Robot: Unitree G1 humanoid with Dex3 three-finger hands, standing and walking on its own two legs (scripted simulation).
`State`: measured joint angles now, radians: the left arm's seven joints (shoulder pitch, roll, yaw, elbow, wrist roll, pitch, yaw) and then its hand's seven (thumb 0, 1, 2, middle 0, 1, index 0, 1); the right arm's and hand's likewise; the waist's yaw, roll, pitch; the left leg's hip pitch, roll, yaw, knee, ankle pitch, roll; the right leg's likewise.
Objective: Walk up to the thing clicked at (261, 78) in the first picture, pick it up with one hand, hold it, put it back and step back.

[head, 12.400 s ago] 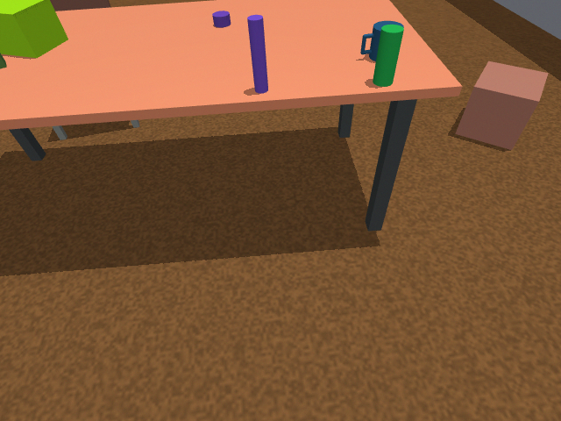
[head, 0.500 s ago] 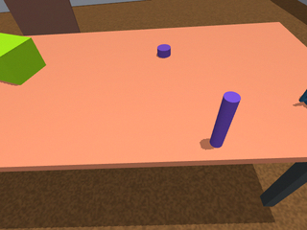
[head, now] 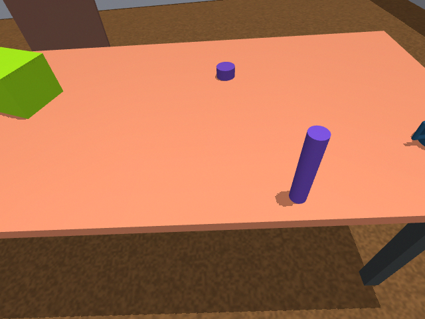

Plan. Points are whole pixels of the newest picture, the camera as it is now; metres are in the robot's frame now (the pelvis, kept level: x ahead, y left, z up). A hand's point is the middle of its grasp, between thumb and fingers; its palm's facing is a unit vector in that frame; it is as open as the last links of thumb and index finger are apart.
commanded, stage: stand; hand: right
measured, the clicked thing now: (306, 169) +0.40 -0.17 +0.05
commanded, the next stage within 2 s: rise first in 0.22 s
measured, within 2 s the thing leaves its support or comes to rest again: neither
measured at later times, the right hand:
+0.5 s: hand out of the picture +0.15 -0.24 -0.15, palm faces +0.14 +0.94 -0.32, open 9.5 cm
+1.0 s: hand (376, 286) +0.20 -0.25 -0.03, palm faces +0.30 +0.89 -0.35, open 17.2 cm
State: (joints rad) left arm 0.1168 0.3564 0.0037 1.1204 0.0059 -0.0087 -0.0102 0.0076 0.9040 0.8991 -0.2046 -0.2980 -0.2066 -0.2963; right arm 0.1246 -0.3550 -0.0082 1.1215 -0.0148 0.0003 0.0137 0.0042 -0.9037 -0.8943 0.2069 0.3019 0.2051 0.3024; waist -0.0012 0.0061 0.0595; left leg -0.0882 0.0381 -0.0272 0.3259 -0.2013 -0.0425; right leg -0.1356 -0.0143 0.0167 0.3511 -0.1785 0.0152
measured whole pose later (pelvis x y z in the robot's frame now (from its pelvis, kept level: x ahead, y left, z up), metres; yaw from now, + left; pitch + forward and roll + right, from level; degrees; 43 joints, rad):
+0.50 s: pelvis -0.01 +0.00 -0.01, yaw +0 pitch +1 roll +0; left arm 0.04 0.30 0.07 0.95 -0.06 -0.09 0.05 0.01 0.66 0.66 -0.10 -0.16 -0.10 -0.16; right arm 0.03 -0.31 -0.09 0.96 0.05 -0.09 -0.05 0.01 -0.66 -0.65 0.13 0.16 0.12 0.16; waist -0.01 0.00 0.08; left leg -0.25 0.03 -0.03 0.47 -0.25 -0.04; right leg -0.29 -0.02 0.02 0.48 -0.22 0.02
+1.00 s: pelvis +0.02 +0.01 -0.01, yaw +0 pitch -1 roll +0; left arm 0.27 0.21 0.07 0.54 -0.03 -0.09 0.06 0.00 -0.46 0.04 -0.07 -0.06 -0.08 -0.05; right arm 0.35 -0.28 -0.20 0.26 0.04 -0.09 -0.06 -0.01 0.48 -0.06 0.05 0.06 0.06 0.06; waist -0.03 -0.03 0.00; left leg -0.16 0.03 -0.02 0.45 -0.29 -0.02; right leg -0.19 -0.02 0.03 0.45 -0.25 0.03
